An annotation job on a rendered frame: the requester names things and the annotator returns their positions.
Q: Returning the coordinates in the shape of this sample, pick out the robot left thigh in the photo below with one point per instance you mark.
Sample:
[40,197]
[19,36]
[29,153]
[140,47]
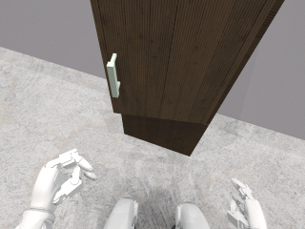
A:
[123,215]

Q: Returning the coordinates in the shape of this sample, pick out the robot right thigh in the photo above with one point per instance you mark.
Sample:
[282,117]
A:
[189,216]

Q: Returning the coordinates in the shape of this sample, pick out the cupboard door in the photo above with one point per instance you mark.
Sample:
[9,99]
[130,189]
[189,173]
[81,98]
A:
[174,58]

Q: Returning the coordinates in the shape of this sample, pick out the robot thigh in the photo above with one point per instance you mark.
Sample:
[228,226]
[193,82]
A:
[189,216]
[123,215]

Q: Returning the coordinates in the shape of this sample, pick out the right robot hand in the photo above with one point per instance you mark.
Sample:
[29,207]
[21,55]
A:
[251,215]

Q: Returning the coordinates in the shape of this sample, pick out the left robot forearm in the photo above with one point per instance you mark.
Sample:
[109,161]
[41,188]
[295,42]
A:
[36,219]

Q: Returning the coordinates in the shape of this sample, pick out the left robot hand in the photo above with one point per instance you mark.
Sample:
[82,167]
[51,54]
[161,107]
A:
[46,194]

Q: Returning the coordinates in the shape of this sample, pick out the handle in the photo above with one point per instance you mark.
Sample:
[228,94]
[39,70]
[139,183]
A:
[113,77]

